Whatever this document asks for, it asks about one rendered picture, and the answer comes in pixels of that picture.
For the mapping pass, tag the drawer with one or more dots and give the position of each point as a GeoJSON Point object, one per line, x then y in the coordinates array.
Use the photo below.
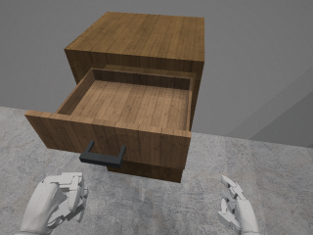
{"type": "Point", "coordinates": [148, 113]}

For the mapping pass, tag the robot left hand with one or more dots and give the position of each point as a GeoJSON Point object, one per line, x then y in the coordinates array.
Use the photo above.
{"type": "Point", "coordinates": [66, 192]}

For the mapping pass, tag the handle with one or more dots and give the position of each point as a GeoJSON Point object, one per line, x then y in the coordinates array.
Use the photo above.
{"type": "Point", "coordinates": [101, 159]}

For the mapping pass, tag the robot right hand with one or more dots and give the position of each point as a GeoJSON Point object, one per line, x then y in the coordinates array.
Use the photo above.
{"type": "Point", "coordinates": [240, 217]}

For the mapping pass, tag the cabinet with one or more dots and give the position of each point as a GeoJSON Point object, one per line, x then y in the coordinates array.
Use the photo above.
{"type": "Point", "coordinates": [144, 43]}

